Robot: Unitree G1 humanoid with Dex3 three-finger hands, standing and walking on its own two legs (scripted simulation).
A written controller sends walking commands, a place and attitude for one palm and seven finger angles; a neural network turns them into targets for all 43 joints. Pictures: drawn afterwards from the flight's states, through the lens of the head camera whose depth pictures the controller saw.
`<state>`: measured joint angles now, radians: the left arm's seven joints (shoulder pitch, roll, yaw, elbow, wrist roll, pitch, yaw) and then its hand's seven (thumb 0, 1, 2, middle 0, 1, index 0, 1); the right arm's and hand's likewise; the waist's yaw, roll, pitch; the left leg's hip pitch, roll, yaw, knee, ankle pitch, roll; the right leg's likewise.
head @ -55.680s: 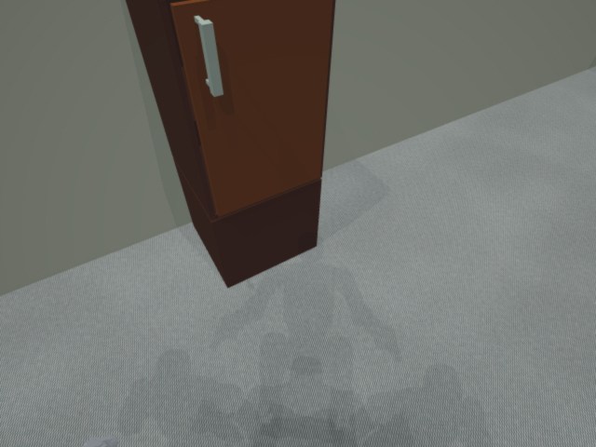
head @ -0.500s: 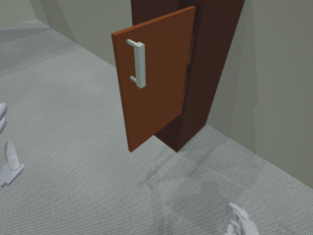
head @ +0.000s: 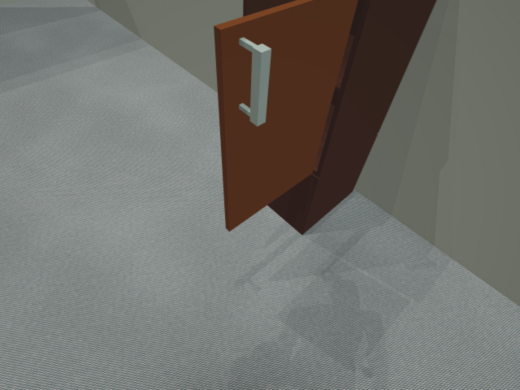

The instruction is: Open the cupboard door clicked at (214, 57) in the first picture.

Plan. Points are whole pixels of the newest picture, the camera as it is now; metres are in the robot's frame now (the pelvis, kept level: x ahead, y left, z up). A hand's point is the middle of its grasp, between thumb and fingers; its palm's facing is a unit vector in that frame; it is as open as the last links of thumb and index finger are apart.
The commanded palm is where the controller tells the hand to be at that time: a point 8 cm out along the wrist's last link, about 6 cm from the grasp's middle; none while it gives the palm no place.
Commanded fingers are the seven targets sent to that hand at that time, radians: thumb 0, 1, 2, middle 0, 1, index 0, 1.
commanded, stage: let the arm hang, fingers relaxed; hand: left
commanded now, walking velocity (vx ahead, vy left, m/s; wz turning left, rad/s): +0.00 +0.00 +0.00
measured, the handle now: (251, 83) +0.59 +0.06 +0.15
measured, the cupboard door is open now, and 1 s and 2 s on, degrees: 89 89 89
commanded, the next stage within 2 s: look to check the result in 0.74 s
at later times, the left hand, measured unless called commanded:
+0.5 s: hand out of the picture +0.04 +0.21 -0.16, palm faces +0.03 -0.96 -0.29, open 7.4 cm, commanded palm none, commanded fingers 0.00 0.90 0.90 -0.20 -0.30 -0.20 -0.30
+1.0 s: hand out of the picture +0.11 +0.22 -0.14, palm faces -0.01 -0.94 -0.33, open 7.4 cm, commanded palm none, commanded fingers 0.00 0.90 0.90 -0.20 -0.30 -0.20 -0.30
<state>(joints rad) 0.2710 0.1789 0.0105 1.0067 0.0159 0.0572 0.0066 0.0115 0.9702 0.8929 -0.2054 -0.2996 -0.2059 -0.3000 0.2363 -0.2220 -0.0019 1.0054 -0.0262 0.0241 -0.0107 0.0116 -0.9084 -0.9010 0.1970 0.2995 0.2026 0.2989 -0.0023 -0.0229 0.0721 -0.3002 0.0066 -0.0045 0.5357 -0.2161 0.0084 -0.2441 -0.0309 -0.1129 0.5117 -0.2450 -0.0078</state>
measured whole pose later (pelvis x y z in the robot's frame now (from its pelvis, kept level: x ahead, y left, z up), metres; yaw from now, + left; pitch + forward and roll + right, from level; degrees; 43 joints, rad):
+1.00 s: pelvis +0.03 -0.02 +0.01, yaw -1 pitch -2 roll +0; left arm 0.10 0.30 0.03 1.14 0.01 -0.01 0.00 0.01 0.90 0.89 -0.20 -0.30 -0.20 -0.30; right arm 0.12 -0.31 -0.02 1.13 -0.02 0.00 -0.01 0.01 -0.91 -0.90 0.20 0.30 0.20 0.30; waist 0.00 0.03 0.07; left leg -0.15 0.02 0.01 0.33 -0.16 -0.02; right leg -0.11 -0.01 -0.10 0.34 -0.19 -0.03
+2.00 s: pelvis +0.05 -0.02 +0.01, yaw -2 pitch -2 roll +0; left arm 0.12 0.28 0.02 1.14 0.01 -0.01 0.01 0.01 0.90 0.89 -0.20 -0.30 -0.20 -0.30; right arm 0.14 -0.29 -0.01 1.14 -0.01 0.00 -0.02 0.01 -0.91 -0.90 0.20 0.30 0.20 0.30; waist 0.00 0.02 0.06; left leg -0.10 0.04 0.02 0.30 -0.18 -0.03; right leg -0.06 0.01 -0.09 0.30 -0.21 -0.03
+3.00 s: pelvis +0.04 -0.02 +0.02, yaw -2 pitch -2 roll +0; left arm 0.13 0.29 0.02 1.15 0.01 -0.02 0.00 0.01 0.90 0.89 -0.20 -0.30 -0.20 -0.30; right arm 0.13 -0.29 -0.01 1.14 -0.01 0.00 -0.02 0.01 -0.91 -0.90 0.20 0.30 0.21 0.30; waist 0.00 0.02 0.06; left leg -0.11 0.03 0.03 0.29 -0.16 -0.02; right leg -0.08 0.00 -0.08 0.29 -0.19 -0.03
